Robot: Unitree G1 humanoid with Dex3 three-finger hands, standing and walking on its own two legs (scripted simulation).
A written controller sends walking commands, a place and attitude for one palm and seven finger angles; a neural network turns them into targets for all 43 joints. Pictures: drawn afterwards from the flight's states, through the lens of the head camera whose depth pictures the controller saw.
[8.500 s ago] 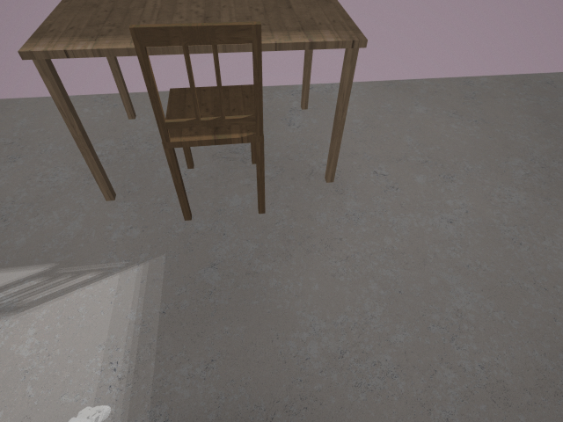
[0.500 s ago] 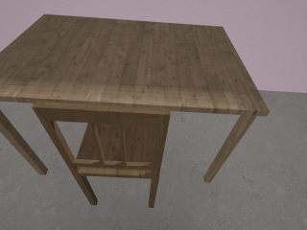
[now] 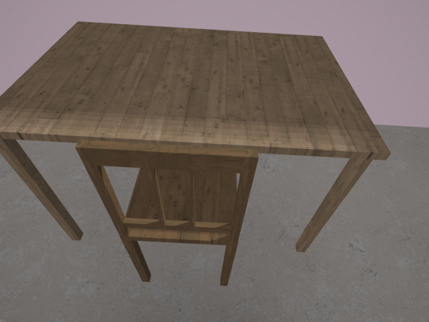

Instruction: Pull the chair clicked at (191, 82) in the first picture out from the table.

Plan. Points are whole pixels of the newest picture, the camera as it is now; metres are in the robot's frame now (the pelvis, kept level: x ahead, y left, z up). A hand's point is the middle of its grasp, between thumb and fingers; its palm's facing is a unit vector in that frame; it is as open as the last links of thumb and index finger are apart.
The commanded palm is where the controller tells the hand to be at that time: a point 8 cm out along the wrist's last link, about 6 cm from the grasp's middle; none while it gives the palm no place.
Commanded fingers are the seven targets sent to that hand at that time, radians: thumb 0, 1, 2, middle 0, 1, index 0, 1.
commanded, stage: come to a stop and stand still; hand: left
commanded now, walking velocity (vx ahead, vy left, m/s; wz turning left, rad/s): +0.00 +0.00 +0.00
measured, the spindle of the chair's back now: (157, 197) +0.43 +0.18 -0.10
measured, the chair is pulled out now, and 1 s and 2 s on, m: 0.00 0.00 0.00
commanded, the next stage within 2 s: look again from close up in 0.04 s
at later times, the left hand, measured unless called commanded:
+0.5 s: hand out of the picture +0.03 +0.16 -0.18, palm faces +0.02 -0.99 -0.16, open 7.3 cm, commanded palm none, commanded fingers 0.00 0.90 0.90 -0.20 -0.30 -0.20 -0.30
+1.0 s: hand out of the picture +0.03 +0.14 -0.18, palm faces +0.03 -0.99 -0.15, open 7.4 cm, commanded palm none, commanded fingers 0.00 0.90 0.90 -0.20 -0.30 -0.20 -0.30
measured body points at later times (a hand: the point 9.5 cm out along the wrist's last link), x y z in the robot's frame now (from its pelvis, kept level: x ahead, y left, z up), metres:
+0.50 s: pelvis +0.03 +0.00 +0.00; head +0.03 +0.02 +0.45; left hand +0.03 +0.21 -0.17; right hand +0.03 -0.23 -0.15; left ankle +0.02 +0.02 -0.74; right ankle +0.01 -0.16 -0.74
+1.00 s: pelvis +0.03 -0.02 +0.00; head +0.04 +0.00 +0.45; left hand +0.03 +0.19 -0.16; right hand +0.03 -0.24 -0.15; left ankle +0.02 +0.02 -0.74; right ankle +0.01 -0.16 -0.74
